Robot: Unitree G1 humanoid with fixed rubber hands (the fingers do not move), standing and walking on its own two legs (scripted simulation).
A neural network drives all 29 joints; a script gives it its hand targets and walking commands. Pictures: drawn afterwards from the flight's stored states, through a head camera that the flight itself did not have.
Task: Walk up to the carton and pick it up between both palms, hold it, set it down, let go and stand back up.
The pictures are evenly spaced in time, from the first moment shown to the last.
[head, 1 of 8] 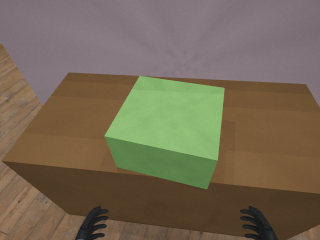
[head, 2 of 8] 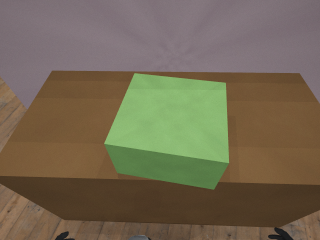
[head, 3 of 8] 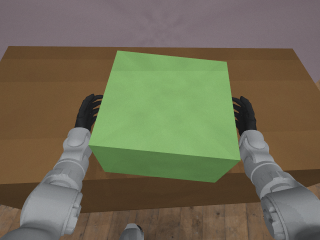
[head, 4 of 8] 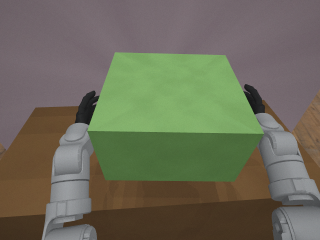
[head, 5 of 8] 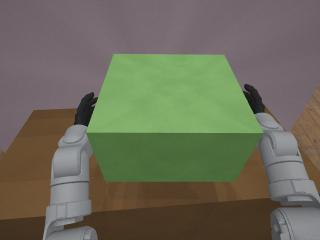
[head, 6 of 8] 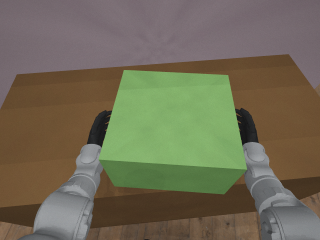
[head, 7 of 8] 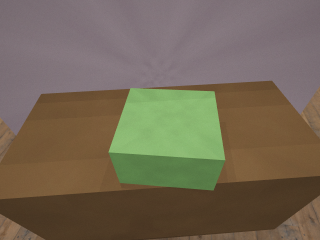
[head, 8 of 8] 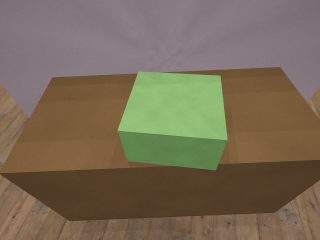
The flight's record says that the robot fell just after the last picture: no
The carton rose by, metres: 0.22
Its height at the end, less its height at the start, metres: +0.00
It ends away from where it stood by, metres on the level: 0.03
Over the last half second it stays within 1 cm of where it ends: yes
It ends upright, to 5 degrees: yes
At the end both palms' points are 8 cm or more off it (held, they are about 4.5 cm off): yes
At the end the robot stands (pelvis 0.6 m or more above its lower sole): yes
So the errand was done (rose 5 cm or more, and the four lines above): yes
